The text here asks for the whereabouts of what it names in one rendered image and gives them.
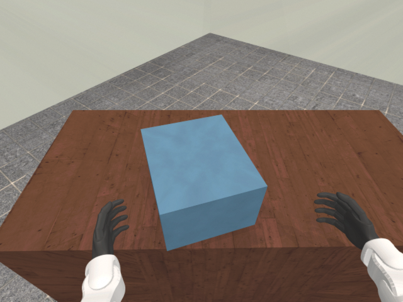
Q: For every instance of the robot right hand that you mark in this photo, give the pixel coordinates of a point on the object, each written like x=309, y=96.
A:
x=350, y=218

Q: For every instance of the carton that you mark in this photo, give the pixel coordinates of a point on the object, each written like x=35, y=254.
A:
x=204, y=182

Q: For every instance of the robot left hand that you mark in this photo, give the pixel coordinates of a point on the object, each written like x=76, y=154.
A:
x=104, y=235

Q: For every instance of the robot right forearm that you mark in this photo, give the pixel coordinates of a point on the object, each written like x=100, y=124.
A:
x=385, y=266

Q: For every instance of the robot left forearm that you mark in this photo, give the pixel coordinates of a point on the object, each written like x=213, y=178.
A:
x=103, y=281

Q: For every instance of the pedestal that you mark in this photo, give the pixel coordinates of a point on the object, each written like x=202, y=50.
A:
x=287, y=256

